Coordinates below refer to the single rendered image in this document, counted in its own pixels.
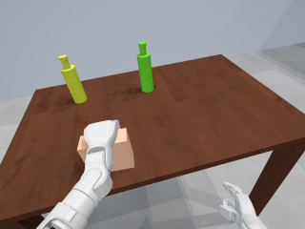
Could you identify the table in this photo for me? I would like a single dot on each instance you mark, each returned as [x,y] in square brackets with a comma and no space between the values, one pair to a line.
[200,114]

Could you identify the robot right forearm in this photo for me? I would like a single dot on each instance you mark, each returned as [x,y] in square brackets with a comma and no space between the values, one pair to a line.
[251,221]

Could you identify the robot left hand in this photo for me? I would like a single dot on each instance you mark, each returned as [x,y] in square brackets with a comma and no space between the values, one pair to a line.
[103,132]

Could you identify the sponge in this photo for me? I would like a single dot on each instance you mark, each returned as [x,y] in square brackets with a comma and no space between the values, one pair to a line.
[122,153]

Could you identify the robot right hand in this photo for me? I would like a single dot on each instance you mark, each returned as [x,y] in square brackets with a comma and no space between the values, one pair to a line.
[234,210]

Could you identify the robot left forearm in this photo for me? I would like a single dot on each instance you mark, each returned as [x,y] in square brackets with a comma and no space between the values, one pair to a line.
[95,183]

